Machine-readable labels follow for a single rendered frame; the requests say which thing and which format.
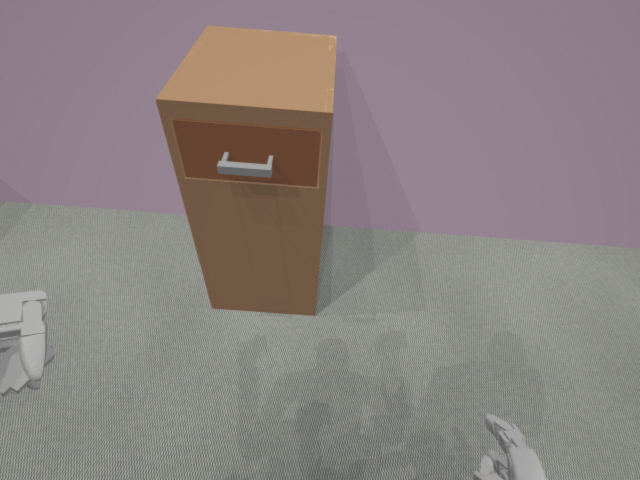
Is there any drawer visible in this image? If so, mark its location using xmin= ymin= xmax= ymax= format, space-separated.
xmin=172 ymin=118 xmax=322 ymax=187

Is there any cabinet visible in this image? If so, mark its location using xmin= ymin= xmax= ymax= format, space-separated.
xmin=155 ymin=25 xmax=337 ymax=316

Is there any robot left hand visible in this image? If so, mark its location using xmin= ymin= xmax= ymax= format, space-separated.
xmin=0 ymin=290 xmax=55 ymax=401

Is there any handle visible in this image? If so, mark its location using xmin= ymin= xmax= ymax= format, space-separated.
xmin=217 ymin=152 xmax=273 ymax=178

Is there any robot right hand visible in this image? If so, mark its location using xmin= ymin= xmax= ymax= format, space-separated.
xmin=473 ymin=414 xmax=547 ymax=480

